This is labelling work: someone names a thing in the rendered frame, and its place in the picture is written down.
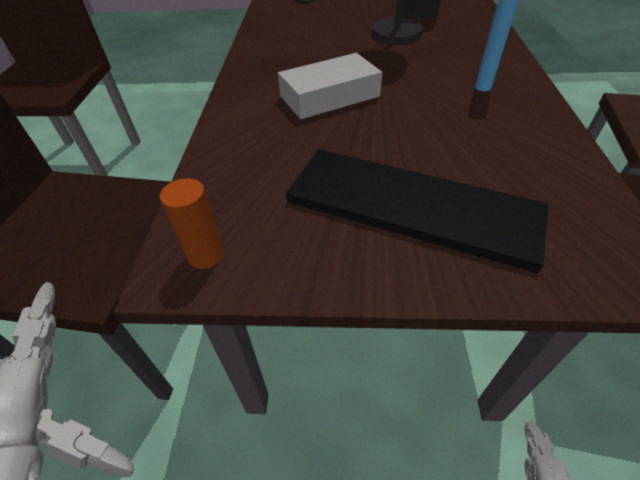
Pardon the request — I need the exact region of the left robot hand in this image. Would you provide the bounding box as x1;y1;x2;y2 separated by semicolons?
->
0;282;134;477

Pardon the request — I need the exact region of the left robot arm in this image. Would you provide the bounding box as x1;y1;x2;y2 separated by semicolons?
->
0;444;43;480

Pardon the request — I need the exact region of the table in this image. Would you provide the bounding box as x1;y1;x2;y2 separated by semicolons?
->
113;0;640;421

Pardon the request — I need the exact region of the desk lamp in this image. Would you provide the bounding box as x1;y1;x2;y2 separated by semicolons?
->
372;0;423;44

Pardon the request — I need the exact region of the right robot hand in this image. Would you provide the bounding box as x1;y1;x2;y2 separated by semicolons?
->
525;421;570;480

